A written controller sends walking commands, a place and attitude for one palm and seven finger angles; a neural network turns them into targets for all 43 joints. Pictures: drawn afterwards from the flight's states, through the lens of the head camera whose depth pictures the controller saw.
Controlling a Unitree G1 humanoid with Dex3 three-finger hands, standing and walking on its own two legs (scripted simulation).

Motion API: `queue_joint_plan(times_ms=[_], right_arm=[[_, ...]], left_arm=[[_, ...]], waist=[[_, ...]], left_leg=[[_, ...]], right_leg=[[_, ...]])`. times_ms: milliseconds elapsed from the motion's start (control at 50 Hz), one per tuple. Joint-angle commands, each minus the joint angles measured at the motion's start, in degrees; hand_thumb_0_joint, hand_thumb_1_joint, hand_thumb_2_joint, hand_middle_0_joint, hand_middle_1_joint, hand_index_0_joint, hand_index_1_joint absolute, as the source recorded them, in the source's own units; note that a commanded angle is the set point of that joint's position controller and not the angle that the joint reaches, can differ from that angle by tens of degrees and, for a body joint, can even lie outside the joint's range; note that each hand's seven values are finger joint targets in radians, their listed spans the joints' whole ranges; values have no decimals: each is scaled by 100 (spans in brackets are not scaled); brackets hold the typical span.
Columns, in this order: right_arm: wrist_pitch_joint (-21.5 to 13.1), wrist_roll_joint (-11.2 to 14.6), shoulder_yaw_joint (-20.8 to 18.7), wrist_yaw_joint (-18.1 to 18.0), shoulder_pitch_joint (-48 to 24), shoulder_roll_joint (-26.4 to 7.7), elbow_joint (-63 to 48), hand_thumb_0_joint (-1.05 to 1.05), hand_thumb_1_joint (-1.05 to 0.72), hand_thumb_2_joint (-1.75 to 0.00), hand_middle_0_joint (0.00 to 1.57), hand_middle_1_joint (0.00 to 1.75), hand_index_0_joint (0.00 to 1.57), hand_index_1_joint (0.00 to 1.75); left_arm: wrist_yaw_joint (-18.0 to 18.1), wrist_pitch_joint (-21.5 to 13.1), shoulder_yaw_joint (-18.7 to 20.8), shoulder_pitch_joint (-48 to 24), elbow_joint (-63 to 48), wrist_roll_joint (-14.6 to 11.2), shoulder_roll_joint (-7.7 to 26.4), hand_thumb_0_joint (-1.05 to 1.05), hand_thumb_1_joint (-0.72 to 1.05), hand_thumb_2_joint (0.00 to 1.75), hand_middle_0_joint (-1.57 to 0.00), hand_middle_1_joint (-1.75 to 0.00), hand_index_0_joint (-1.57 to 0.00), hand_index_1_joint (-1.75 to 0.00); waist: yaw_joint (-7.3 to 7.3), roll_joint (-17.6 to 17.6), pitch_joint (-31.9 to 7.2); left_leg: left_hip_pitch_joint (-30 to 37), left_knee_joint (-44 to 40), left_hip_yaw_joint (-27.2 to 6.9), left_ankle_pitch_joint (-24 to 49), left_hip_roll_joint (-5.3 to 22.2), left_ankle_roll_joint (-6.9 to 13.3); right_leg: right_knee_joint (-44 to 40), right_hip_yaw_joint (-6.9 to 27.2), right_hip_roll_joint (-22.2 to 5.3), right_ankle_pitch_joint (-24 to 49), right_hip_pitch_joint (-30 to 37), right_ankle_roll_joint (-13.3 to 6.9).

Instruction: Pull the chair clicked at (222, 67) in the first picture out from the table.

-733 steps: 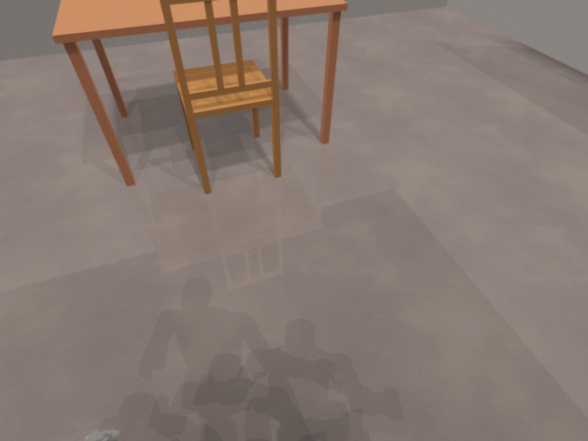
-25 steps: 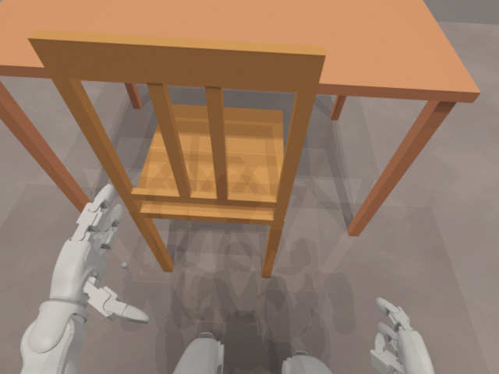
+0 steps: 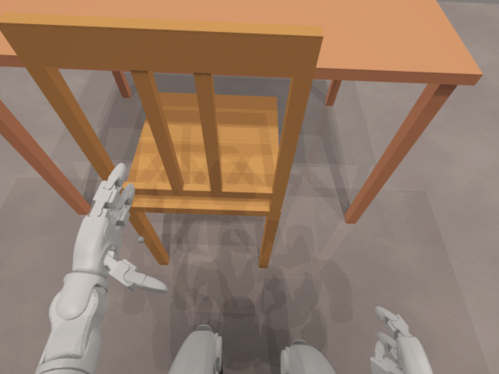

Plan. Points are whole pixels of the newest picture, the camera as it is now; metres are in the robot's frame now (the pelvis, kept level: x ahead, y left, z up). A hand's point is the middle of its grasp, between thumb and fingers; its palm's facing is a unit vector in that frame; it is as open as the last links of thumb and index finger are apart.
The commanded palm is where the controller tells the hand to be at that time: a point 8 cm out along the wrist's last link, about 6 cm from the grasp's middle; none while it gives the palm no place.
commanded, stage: aim the fingers beside a spindle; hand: left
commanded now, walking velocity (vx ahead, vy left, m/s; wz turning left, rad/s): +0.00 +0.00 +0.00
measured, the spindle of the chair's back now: (163, 140) +0.51 +0.18 +0.03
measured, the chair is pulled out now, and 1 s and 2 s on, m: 0.00 0.00 0.00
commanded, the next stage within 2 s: push the fingers through the gap in 1.22 s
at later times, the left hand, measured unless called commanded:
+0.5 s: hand (165, 218) +0.36 +0.15 +0.01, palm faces -0.02 -1.00 -0.05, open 16.9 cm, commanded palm +0.34 +0.21 +0.01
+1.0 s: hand (163, 219) +0.36 +0.16 +0.00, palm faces -0.01 -1.00 -0.05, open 16.9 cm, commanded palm +0.34 +0.21 +0.01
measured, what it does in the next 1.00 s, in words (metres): stands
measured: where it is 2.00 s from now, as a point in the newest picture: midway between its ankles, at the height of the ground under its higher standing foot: outside the picture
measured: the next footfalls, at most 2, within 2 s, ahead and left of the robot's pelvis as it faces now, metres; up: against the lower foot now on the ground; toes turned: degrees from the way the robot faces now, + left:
none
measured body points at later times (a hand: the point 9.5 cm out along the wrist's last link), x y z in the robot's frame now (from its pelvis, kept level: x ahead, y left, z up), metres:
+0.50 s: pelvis +0.00 -0.01 -0.02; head +0.10 +0.00 +0.42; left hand +0.35 +0.21 +0.02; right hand +0.14 -0.26 -0.12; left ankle +0.05 +0.11 -0.64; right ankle +0.00 -0.11 -0.64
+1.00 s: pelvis +0.00 +0.00 -0.02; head +0.11 +0.00 +0.42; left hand +0.35 +0.21 +0.01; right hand +0.13 -0.26 -0.13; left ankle +0.05 +0.11 -0.64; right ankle +0.00 -0.11 -0.64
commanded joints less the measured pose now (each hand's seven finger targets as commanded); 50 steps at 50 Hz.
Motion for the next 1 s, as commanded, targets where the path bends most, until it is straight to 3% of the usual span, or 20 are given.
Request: queue_joint_plan(times_ms=[0,60,140,160,220,320,400,520,600,680,700,760,820,900,940,980], right_arm=[[-218,37,-362,-48,-44,-801,-746,0,-90,-90,20,30,20,30],[-158,26,-376,-28,-11,-800,-760,0,-90,-90,20,30,20,30],[-61,14,-358,0,-4,-785,-737,0,-90,-90,20,30,20,30],[-37,13,-366,-7,16,-800,-714,0,-90,-90,20,30,20,30],[5,-1,-373,20,5,-791,-768,0,-90,-90,20,30,20,30],[119,-10,-359,10,49,-800,-657,0,-90,-90,20,30,20,30],[149,-13,-366,31,65,-785,-655,0,-90,-90,20,30,20,30],[245,-25,-375,48,156,-826,-581,0,-90,-90,20,30,20,30],[297,-38,-372,67,177,-803,-551,0,-90,-90,20,30,20,30],[337,-33,-387,115,222,-796,-656,0,-90,-90,20,30,20,30],[345,-30,-389,131,220,-782,-667,0,-90,-90,20,30,20,30],[363,2,-411,139,244,-805,-649,0,-90,-90,20,30,20,30],[358,17,-390,110,215,-816,-604,0,-90,-90,20,30,20,30],[305,-19,-413,81,195,-831,-570,0,-90,-90,20,30,20,30],[289,-20,-405,84,201,-809,-563,0,-90,-90,20,30,20,30],[292,-17,-399,93,184,-807,-551,0,-90,-90,20,30,20,30]], left_arm=[[126,-357,295,-1137,-1057,6,700,0,-50,30,-6,-8,-6,-8],[211,-380,337,-1226,-1081,70,757,0,-50,30,-6,-8,-6,-8],[301,-367,118,-1593,-823,141,565,0,-50,30,-6,-8,-6,-8],[331,-394,263,-1646,-781,172,710,0,-50,30,-6,-8,-6,-8],[383,-440,188,-1676,-825,215,650,0,-50,30,-6,-8,-6,-8],[453,-462,314,-2220,-376,270,773,0,-50,30,-6,-8,-6,-8],[439,-531,148,-2518,-380,276,615,0,-50,30,-6,-8,-6,-8],[487,-509,284,-2704,70,301,748,0,-50,30,-6,-8,-6,-8],[529,-587,477,-2971,209,302,877,0,-50,30,-6,-8,-6,-8],[472,-637,608,-2513,-64,265,1006,0,-50,30,-6,-8,-6,-8],[442,-615,459,-2453,-88,244,840,0,-50,30,-6,-8,-6,-8],[400,-587,448,-2218,-76,221,818,0,-50,30,-6,-8,-6,-8],[397,-600,213,-2572,-29,213,645,0,-50,30,-6,-8,-6,-8],[441,-750,463,-2715,-228,232,912,0,-50,30,-6,-8,-6,-8],[444,-774,358,-2700,-262,271,824,0,-50,30,-6,-8,-6,-8],[436,-726,181,-2780,-137,277,641,0,-50,30,-6,-8,-6,-8]], waist=[[-67,79,-1759],[-3,201,-1909],[-112,59,-1794],[-82,45,-1845],[-42,200,-2036],[-130,-32,-1930],[-127,225,-2181],[-178,-30,-2166],[-144,-12,-2274],[-15,92,-2589],[-49,64,-2568],[-79,-7,-2391],[-254,-86,-1992],[-142,91,-2263],[-153,307,-2320],[-217,188,-2227]], left_leg=[[1814,-819,-237,1205,-55,73],[1885,-771,-252,1373,-53,52],[1708,-680,-246,1197,-61,69],[1658,-665,-250,1196,-56,59],[1751,-617,-247,1342,-68,60],[1357,-461,-184,1076,-88,89],[1528,-434,-195,1138,-88,72],[1193,-299,-152,1110,-103,102],[957,-215,-82,1012,-120,99],[1183,-272,-71,1491,-118,84],[1191,-277,-61,1488,-129,93],[1223,-307,-100,1424,-103,88],[1057,-275,-115,1020,-102,113],[1158,-253,-139,1063,-108,97],[1411,-270,-177,1230,-97,84],[1402,-273,-203,1156,-90,85]], right_leg=[[-984,215,19,1345,296,-23],[-890,222,6,1467,296,-44],[-870,236,15,1357,136,-28],[-833,240,10,1360,155,-39],[-756,252,15,1459,164,-59],[-742,320,28,1345,93,-39],[-691,322,14,1358,15,-52],[-650,382,32,1445,48,-33],[-612,463,21,1430,146,-30],[-536,466,31,2005,503,-49],[-561,467,29,2034,517,-35],[-582,417,41,1900,356,-38],[-676,418,45,1439,37,-21],[-621,433,27,1400,90,-52],[-571,381,40,1476,-36,-70],[-586,343,35,1381,-144,-58]])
